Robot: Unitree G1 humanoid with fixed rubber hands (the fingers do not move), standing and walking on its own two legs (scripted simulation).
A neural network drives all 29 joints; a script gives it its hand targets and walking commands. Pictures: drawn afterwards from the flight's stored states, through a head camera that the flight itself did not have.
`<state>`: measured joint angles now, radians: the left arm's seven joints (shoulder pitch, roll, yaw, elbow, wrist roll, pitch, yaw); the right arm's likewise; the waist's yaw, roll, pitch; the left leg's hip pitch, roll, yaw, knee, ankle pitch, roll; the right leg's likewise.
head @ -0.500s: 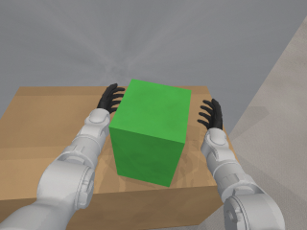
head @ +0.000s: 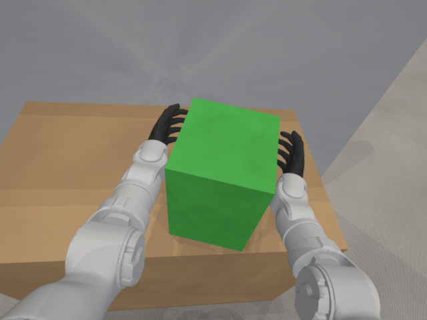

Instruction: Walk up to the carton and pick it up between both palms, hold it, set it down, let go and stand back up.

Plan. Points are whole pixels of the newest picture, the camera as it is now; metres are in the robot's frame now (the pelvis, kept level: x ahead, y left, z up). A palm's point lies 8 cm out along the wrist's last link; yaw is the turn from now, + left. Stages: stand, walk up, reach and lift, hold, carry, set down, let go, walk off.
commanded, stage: reach and lift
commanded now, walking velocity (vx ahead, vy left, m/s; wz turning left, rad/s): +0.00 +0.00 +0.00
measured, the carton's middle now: (219, 180) +0.39 -0.04 +0.01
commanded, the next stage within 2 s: none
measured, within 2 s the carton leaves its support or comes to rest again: leaves its support in 1.26 s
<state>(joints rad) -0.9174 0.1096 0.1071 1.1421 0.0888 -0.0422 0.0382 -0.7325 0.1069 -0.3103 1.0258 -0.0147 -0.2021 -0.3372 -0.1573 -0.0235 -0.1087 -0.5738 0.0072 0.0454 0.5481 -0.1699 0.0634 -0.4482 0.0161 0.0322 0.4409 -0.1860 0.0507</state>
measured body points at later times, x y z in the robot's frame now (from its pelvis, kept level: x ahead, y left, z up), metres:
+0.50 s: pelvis +0.02 +0.00 +0.01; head +0.04 +0.05 +0.46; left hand +0.46 +0.08 +0.08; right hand +0.37 -0.17 +0.07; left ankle +0.06 +0.07 -0.73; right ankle +0.01 -0.15 -0.73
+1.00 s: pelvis +0.02 -0.03 +0.02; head +0.05 +0.02 +0.46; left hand +0.46 +0.06 +0.09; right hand +0.37 -0.19 +0.06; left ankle +0.06 +0.07 -0.73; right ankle +0.01 -0.15 -0.73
